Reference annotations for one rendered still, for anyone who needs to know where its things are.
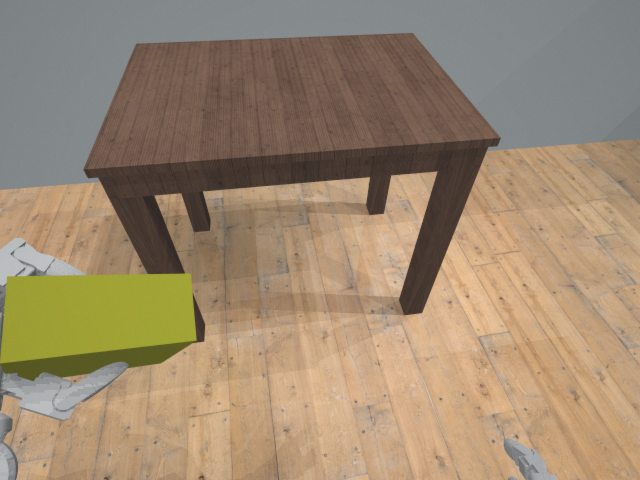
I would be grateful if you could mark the sponge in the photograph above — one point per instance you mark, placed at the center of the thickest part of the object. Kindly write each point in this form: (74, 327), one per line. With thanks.
(73, 325)

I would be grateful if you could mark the robot right hand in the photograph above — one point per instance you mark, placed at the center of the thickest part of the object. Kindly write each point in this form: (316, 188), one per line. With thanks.
(530, 463)

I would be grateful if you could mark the robot left hand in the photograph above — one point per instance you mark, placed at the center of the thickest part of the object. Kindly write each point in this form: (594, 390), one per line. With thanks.
(47, 395)

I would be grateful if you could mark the table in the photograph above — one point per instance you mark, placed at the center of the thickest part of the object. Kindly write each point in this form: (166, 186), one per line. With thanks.
(197, 116)

